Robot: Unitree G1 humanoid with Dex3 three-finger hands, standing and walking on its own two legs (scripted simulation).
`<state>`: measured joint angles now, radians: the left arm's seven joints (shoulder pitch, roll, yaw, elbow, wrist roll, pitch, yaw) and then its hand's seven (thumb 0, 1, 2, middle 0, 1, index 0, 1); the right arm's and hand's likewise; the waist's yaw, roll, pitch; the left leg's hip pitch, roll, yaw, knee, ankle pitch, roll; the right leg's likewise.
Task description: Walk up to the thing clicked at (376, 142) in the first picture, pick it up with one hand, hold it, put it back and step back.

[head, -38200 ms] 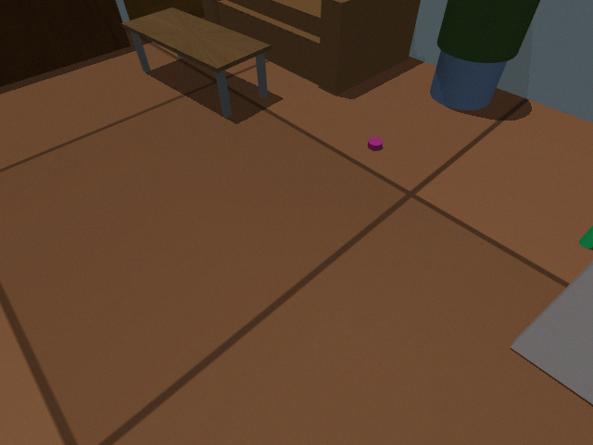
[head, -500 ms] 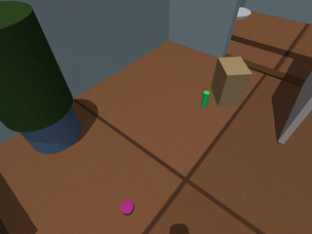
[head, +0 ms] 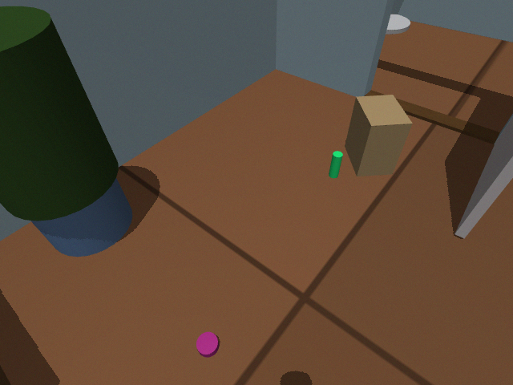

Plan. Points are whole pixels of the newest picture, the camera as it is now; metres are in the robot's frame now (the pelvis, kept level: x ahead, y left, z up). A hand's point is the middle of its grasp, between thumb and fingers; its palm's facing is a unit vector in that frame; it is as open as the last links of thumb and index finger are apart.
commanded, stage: stand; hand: left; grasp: from above
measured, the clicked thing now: (207, 344) +0.44 +0.23 -0.77
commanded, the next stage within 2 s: step back in 0.02 s
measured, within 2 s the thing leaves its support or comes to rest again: neither
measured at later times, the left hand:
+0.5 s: hand out of the picture +0.07 +0.32 -0.18, palm faces -0.03 -0.93 -0.36, open 7.4 cm
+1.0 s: hand out of the picture -0.08 +0.32 -0.15, palm faces -0.01 -0.91 -0.41, open 7.4 cm
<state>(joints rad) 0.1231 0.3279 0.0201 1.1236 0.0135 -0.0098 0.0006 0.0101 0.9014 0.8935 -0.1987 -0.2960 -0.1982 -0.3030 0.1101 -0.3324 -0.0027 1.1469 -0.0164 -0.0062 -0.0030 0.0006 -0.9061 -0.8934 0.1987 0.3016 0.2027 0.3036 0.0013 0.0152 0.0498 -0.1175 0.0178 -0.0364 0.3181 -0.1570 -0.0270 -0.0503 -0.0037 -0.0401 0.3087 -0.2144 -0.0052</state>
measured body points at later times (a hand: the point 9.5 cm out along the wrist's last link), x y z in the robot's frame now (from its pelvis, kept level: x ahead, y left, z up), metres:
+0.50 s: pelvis -0.08 +0.06 -0.02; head +0.01 +0.08 +0.42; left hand +0.07 +0.37 -0.15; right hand +0.00 -0.26 -0.13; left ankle -0.04 +0.15 -0.75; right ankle -0.11 -0.09 -0.67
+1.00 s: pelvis -0.20 +0.05 -0.02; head -0.14 +0.04 +0.42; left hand -0.08 +0.36 -0.13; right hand -0.11 -0.27 -0.15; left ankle -0.23 +0.17 -0.71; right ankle -0.16 -0.08 -0.75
